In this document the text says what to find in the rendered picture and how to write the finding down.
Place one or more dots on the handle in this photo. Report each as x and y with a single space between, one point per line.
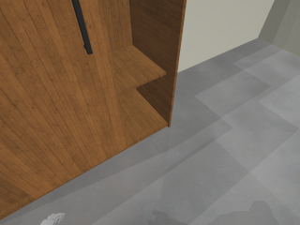
81 23

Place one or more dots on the wardrobe door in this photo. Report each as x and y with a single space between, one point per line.
60 110
10 193

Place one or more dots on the robot left hand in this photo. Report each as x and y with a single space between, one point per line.
53 219

